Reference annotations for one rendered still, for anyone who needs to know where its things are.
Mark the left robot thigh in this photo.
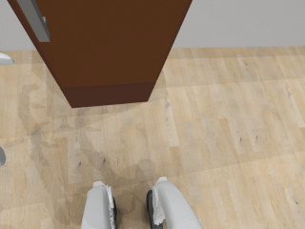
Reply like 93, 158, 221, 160
80, 185, 114, 229

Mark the robot left hand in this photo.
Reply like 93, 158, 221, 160
0, 52, 14, 66

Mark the handle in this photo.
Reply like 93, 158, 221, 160
16, 0, 51, 42

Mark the robot thigh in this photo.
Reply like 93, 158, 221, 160
152, 181, 203, 229
80, 185, 114, 229

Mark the right robot thigh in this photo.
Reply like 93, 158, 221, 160
152, 181, 203, 229

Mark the cupboard door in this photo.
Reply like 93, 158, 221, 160
14, 0, 189, 88

